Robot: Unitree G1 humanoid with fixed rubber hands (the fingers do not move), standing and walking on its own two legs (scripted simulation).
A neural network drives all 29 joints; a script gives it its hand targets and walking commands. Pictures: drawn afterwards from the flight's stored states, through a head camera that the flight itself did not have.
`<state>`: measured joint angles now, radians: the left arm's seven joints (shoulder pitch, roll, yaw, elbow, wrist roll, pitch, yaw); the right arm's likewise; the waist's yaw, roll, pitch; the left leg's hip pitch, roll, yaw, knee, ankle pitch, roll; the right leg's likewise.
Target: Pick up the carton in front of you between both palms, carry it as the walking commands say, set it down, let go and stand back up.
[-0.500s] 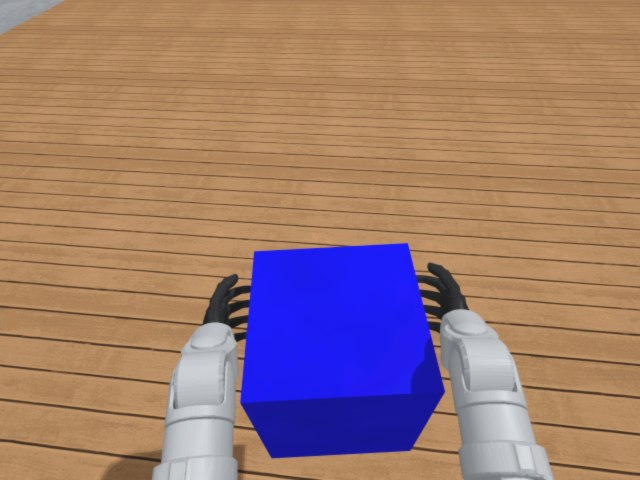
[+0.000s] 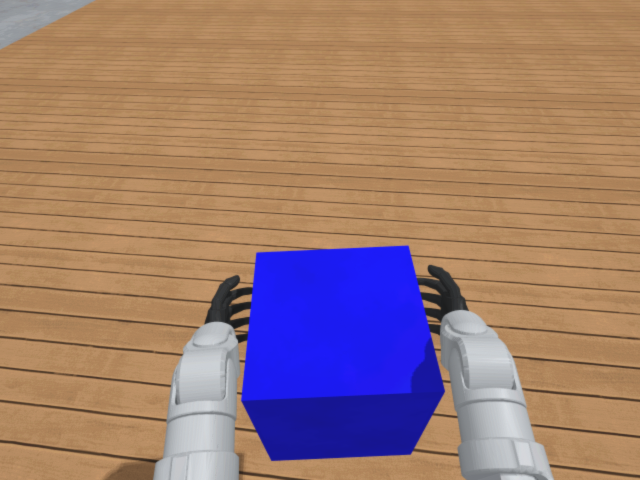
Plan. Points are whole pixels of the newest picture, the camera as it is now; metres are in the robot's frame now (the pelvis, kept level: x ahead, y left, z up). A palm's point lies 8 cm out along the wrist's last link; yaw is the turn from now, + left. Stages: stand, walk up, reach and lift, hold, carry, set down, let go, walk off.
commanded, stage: carry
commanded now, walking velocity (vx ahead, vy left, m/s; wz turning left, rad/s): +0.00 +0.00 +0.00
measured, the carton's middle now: (336, 358) +0.29 +0.00 -0.04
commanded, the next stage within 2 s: hold in 1.12 s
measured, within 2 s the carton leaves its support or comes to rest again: neither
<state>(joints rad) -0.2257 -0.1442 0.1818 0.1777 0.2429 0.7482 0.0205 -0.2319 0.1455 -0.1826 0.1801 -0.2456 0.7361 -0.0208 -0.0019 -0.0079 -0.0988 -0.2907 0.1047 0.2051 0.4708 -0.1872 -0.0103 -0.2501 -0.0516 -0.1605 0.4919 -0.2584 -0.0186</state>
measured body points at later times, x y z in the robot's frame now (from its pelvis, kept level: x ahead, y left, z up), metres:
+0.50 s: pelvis -0.01 +0.00 +0.00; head -0.03 -0.01 +0.45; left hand +0.29 +0.15 +0.04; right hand +0.30 -0.15 +0.04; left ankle +0.04 +0.13 -0.74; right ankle +0.00 -0.10 -0.74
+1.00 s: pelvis +0.00 -0.01 +0.00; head -0.03 -0.01 +0.45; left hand +0.30 +0.14 +0.04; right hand +0.31 -0.16 +0.04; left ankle +0.04 +0.13 -0.74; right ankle +0.00 -0.10 -0.74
